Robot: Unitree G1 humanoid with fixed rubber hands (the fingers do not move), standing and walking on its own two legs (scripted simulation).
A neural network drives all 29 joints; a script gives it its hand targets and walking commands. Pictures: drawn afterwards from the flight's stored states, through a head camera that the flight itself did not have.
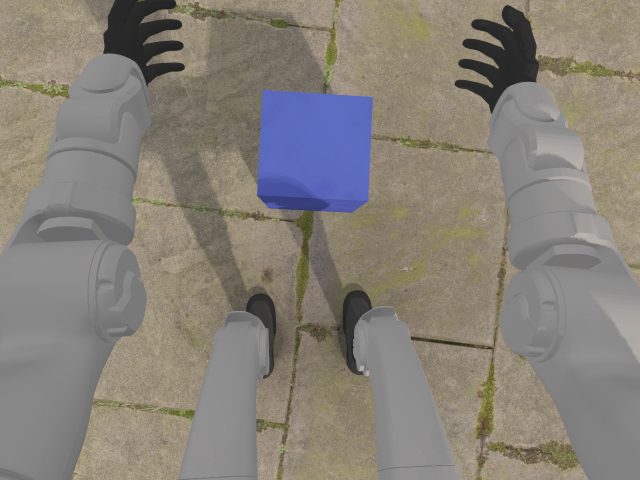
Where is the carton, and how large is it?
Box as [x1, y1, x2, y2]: [257, 90, 372, 212]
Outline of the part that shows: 263,90 257,195 270,208 351,212 367,201 372,97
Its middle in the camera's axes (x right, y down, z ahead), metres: -0.01 -0.17 +0.85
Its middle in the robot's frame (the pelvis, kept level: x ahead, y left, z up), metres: +0.54 -0.02 -0.53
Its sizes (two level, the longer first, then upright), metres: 0.210 0.200 0.250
